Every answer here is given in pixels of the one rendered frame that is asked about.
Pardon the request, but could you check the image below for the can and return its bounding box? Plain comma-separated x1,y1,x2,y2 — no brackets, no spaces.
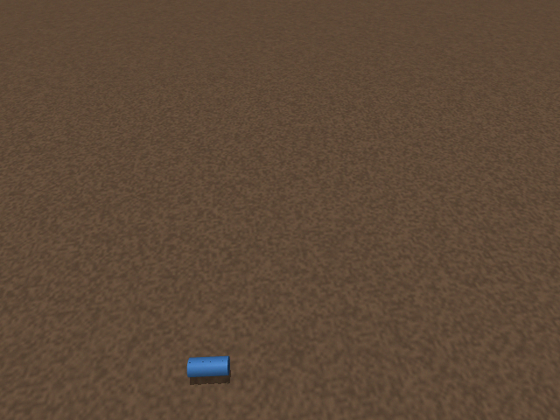
187,356,230,377

